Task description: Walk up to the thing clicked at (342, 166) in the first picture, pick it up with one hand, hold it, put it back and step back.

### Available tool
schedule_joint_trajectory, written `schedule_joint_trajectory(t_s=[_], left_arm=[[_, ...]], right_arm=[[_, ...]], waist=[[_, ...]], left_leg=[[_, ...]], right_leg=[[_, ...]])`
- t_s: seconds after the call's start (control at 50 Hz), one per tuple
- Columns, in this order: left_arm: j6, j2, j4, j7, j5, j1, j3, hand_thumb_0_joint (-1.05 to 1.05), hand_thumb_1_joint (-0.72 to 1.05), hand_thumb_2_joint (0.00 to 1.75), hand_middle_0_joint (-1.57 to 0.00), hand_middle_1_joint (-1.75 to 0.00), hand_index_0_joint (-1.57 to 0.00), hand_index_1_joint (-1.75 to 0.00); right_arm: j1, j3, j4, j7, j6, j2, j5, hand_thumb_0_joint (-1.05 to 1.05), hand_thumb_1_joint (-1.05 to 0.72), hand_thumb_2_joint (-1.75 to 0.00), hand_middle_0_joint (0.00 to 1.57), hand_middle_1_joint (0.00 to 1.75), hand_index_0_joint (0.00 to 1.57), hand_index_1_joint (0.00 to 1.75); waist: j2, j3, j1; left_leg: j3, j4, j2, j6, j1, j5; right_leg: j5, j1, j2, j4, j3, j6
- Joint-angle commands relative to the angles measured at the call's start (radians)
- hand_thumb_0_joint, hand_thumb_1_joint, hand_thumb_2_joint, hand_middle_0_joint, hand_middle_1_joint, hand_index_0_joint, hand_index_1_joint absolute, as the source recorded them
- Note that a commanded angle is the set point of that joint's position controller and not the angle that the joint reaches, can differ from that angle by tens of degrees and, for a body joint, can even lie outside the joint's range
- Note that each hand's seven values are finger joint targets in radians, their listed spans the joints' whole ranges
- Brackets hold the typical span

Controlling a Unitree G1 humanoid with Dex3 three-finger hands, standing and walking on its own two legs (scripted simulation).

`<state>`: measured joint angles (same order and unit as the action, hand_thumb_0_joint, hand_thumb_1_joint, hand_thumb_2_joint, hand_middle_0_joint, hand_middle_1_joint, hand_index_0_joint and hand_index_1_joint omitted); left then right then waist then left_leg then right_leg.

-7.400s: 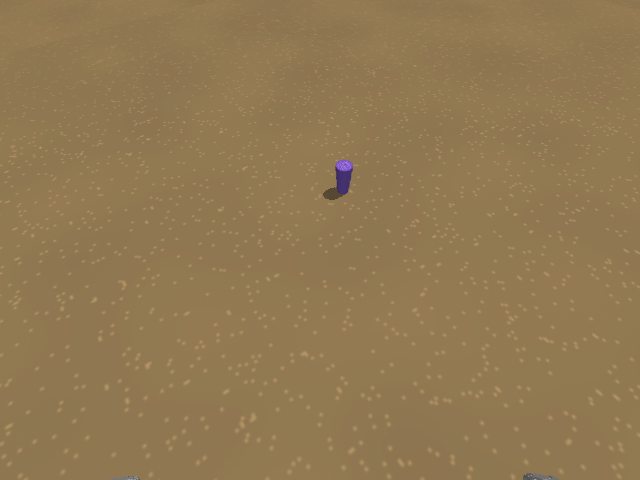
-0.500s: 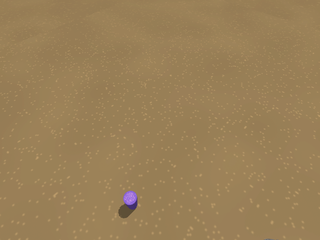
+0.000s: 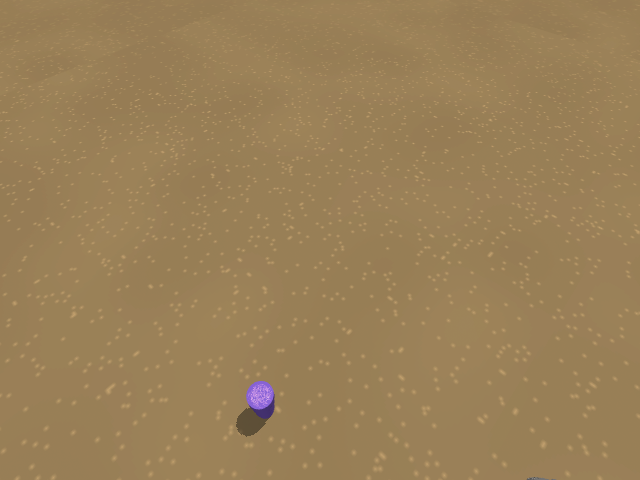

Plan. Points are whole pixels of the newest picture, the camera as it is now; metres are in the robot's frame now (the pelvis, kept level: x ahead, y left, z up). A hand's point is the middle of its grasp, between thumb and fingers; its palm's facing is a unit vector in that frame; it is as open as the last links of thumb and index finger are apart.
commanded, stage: go down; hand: left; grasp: from the side
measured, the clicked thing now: (262, 402) +0.39 +0.17 -0.71
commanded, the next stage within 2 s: none
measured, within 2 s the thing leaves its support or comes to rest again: neither
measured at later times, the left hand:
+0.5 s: hand (151, 462) +0.16 +0.26 -0.19, palm faces +0.05 -0.95 -0.31, open 14.4 cm
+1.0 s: hand out of the picture +0.14 +0.29 -0.23, palm faces +0.11 -0.96 -0.27, open 17.5 cm
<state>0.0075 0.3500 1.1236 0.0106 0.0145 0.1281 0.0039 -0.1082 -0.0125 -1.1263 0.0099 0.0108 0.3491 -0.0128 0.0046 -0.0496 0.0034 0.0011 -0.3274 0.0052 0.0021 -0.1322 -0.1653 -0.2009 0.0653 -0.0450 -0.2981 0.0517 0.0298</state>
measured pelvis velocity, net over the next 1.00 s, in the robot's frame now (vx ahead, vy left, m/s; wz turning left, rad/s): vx -0.03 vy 0.00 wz -0.02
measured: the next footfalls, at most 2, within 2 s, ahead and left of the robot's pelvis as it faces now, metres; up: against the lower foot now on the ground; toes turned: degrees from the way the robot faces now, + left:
none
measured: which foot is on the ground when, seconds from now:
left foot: down 0.00-1.00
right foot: down 0.00-1.00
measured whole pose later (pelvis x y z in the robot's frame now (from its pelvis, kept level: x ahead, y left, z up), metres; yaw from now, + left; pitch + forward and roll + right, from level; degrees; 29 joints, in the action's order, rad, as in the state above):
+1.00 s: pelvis -0.03 +0.00 -0.11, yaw -1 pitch +19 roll -3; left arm -0.08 0.39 0.55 0.19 -0.01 0.21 -0.35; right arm -0.18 0.01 -0.55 -0.06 0.17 0.24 -0.01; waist 0.02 0.11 -0.02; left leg -0.04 -1.22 0.05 0.01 -1.03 -0.52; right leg -0.56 0.95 -0.02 -1.18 0.06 0.01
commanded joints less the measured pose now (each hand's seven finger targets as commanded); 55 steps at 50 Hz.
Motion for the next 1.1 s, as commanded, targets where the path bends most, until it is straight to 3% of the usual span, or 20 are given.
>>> schedule_joint_trajectory(t_s=[0.0,0.08,0.1,0.12,0.14,0.16,0.2,0.24,0.3,0.36,0.42,0.48,0.56,0.66,0.76,0.8,0.86,0.92,1.0,1.08], left_arm=[[0.021,0.213,-0.057,-0.019,-0.003,-0.027,-0.042,0.0,0.9,0.9,-0.2,-0.3,-0.2,-0.3],[0.021,0.212,-0.057,-0.019,-0.002,-0.024,-0.043,0.0,0.82,0.82,-0.2,-0.22,-0.16,-0.22],[0.116,0.062,-0.407,-0.035,-0.055,-0.375,-0.051,0.0,0.74,0.74,-0.12,-0.14,-0.08,-0.14],[0.109,0.102,-0.346,-0.043,-0.056,-0.497,-0.065,0.0,0.66,0.66,-0.04,-0.06,-0.02,-0.06],[0.071,0.16,-0.185,-0.049,-0.043,-0.349,-0.112,0.0,0.58,0.58,-0.01,-0.02,-0.01,-0.02],[0.05,0.189,-0.1,-0.042,-0.036,-0.257,-0.143,0.0,0.5,0.5,-0.01,-0.06,-0.01,-0.05],[0.056,0.268,-0.172,-0.034,-0.007,-0.341,-0.186,0.0,0.34,0.34,-0.01,-0.07,-0.02,-0.06],[0.029,0.243,-0.072,-0.008,0.029,-0.176,-0.217,0.0,0.2,0.22,-0.01,-0.08,-0.02,-0.07],[-0.008,0.249,-0.15,0.005,0.046,-0.054,-0.288,0.0,0.05,0.14,-0.04,-0.06,-0.04,-0.05],[-0.055,0.197,-0.203,0.015,0.044,-0.137,-0.254,0.0,-0.1,0.11,-0.05,-0.06,-0.05,-0.05],[-0.075,0.227,-0.232,0.034,0.038,-0.119,-0.294,0.0,-0.31,0.06,-0.06,-0.04,-0.06,-0.04],[-0.059,0.206,-0.323,0.058,0.027,-0.086,-0.307,0.0,-0.39,0.05,-0.06,-0.06,-0.06,-0.05],[-0.05,0.233,-0.528,0.084,0.014,-0.053,-0.339,0.0,-0.51,0.0,-0.08,-0.05,-0.08,-0.05],[-0.092,0.228,-0.612,0.091,0.01,0.043,-0.355,0.0,-0.58,0.0,-0.09,-0.04,-0.08,-0.04],[-0.113,0.255,-0.69,0.1,-0.002,0.061,-0.402,0.0,-0.61,0.0,-0.08,-0.04,-0.08,-0.04],[-0.109,0.236,-0.672,0.114,-0.006,0.079,-0.398,0.0,-0.61,0.0,-0.08,-0.04,-0.09,-0.03],[-0.086,0.266,-0.693,0.14,-0.018,0.093,-0.438,0.0,-0.6,0.0,-0.08,-0.04,-0.09,-0.04],[-0.055,0.25,-0.692,0.173,-0.035,0.123,-0.442,0.0,-0.59,0.0,-0.09,-0.03,-0.09,-0.02],[0.028,0.3,-0.646,0.213,-0.056,-0.056,-0.482,0.0,-0.61,0.0,-0.08,-0.04,-0.08,-0.04],[0.164,0.349,-0.635,0.275,-0.09,-0.163,-0.517,0.0,-0.61,0.04,-0.07,-0.1,-0.08,-0.09]], right_arm=[[0.041,0.046,0.055,-0.018,0.02,0.218,0.005,0.0,-0.9,-0.9,0.2,0.3,0.2,0.3],[0.041,0.046,0.055,-0.018,0.02,0.222,0.005,0.0,-0.92,-0.91,0.21,0.3,0.2,0.3],[0.013,0.006,0.336,-0.039,0.067,0.056,0.074,0.0,-1.0,-0.92,0.2,0.3,0.2,0.3],[-0.034,0.012,0.277,-0.049,0.064,0.083,0.073,0.0,-1.02,-0.93,0.2,0.3,0.2,0.3],[-0.069,0.025,0.264,-0.054,0.054,0.108,0.068,0.0,-1.03,-0.94,0.2,0.3,0.2,0.3],[-0.077,0.036,0.295,-0.054,0.045,0.116,0.073,0.0,-1.01,-0.93,0.2,0.3,0.2,0.3],[-0.113,0.061,0.333,-0.067,0.047,0.111,0.059,0.0,-1.0,-0.93,0.2,0.3,0.2,0.3],[-0.153,0.083,0.367,-0.058,0.051,0.108,0.042,0.0,-0.98,-0.92,0.2,0.3,0.2,0.3],[-0.151,0.102,0.442,-0.044,0.054,0.097,0.033,0.0,-0.96,-0.91,0.2,0.3,0.2,0.3],[-0.114,0.09,0.495,-0.038,0.059,0.079,0.034,0.0,-0.94,-0.91,0.2,0.3,0.2,0.3],[-0.101,0.096,0.542,-0.032,0.072,0.081,0.037,0.0,-0.93,-0.91,0.2,0.3,0.2,0.3],[-0.119,0.099,0.582,-0.033,0.094,0.072,0.035,0.0,-0.9,-0.9,0.2,0.3,0.2,0.3],[-0.13,0.108,0.617,-0.046,0.119,0.069,0.035,0.0,-0.91,-0.9,0.2,0.3,0.2,0.3],[-0.13,0.105,0.639,-0.067,0.138,0.065,0.032,0.0,-0.91,-0.9,0.2,0.3,0.2,0.3],[-0.12,0.095,0.66,-0.08,0.16,0.059,0.023,0.0,-0.91,-0.9,0.2,0.3,0.2,0.3],[-0.112,0.093,0.667,-0.085,0.172,0.054,0.019,0.0,-0.9,-0.9,0.2,0.3,0.2,0.3],[-0.11,0.09,0.674,-0.09,0.187,0.048,0.013,0.0,-0.93,-0.9,0.2,0.3,0.2,0.3],[-0.098,0.091,0.683,-0.088,0.2,0.045,0.008,0.0,-0.92,-0.9,0.2,0.3,0.2,0.3],[-0.083,0.093,0.669,-0.084,0.223,0.062,0.005,0.0,-0.94,-0.91,0.2,0.3,0.2,0.3],[-0.085,0.097,0.658,-0.082,0.24,0.086,0.001,0.0,-0.93,-0.91,0.2,0.3,0.2,0.3]], waist=[[-0.01,0.076,0.0],[-0.014,0.079,0.001],[-0.028,-0.004,-0.131],[-0.029,0.037,-0.103],[0.005,0.031,-0.09],[0.043,0.02,-0.048],[0.025,0.175,-0.035],[-0.004,0.249,-0.027],[-0.076,0.348,0.04],[-0.073,0.278,0.009],[-0.053,0.248,0.001],[-0.041,0.282,-0.01],[-0.086,0.38,-0.015],[-0.087,0.385,-0.026],[-0.085,0.396,-0.029],[-0.082,0.373,-0.038],[-0.088,0.403,-0.024],[-0.102,0.414,-0.023],[-0.083,0.398,-0.044],[-0.123,0.517,-0.04]], left_leg=[[-0.096,0.04,0.128,-0.021,0.032,0.193],[-0.095,0.037,0.129,-0.024,0.035,0.191],[0.035,-0.024,0.001,-0.011,-0.073,0.018],[0.032,-0.04,-0.008,-0.008,-0.061,-0.012],[0.033,-0.059,-0.012,-0.011,-0.099,-0.047],[0.03,-0.09,-0.002,-0.012,-0.145,-0.027],[0.028,-0.156,-0.005,-0.014,-0.143,0.026],[0.023,-0.222,-0.01,-0.008,-0.185,0.076],[0.026,-0.26,-0.014,0.006,-0.202,0.132],[0.013,-0.296,-0.001,0.009,-0.282,0.097],[0.005,-0.381,0.007,0.002,-0.396,0.006],[0.0,-0.45,0.012,-0.003,-0.451,-0.047],[-0.011,-0.513,0.021,-0.003,-0.449,-0.023],[-0.018,-0.561,0.03,-0.005,-0.481,-0.033],[-0.019,-0.622,0.028,-0.011,-0.545,-0.059],[-0.012,-0.656,0.025,-0.012,-0.58,-0.069],[-0.013,-0.703,0.024,-0.016,-0.619,-0.056],[-0.014,-0.746,0.021,-0.015,-0.662,-0.077],[-0.028,-0.842,0.024,-0.02,-0.806,-0.181],[-0.051,-0.952,0.025,-0.019,-0.877,-0.194]], right_leg=[[0.14,0.007,-0.108,0.042,-0.083,-0.038],[0.142,-0.001,-0.11,0.045,-0.085,-0.038],[0.098,0.278,0.041,-0.05,-0.023,-0.038],[0.071,0.232,0.04,-0.06,-0.011,-0.039],[0.02,0.241,0.045,-0.069,0.0,-0.046],[0.011,0.249,0.051,-0.096,0.011,-0.045],[0.068,0.247,0.046,-0.158,-0.005,-0.042],[0.112,0.268,0.045,-0.232,-0.009,-0.048],[0.127,0.236,0.047,-0.281,-0.011,-0.058],[0.073,0.328,0.055,-0.311,-0.002,-0.059],[-0.018,0.439,0.061,-0.394,0.0,-0.059],[-0.065,0.521,0.063,-0.472,0.001,-0.056],[-0.051,0.58,0.059,-0.555,-0.002,-0.057],[-0.064,0.639,0.057,-0.597,-0.006,-0.053],[-0.075,0.676,0.05,-0.634,-0.008,-0.049],[-0.08,0.714,0.05,-0.654,-0.013,-0.047],[-0.069,0.744,0.047,-0.697,-0.014,-0.048],[-0.089,0.79,0.047,-0.742,-0.014,-0.049],[-0.187,0.958,0.05,-0.848,-0.015,-0.051],[-0.222,1.103,0.047,-0.992,-0.015,-0.055]])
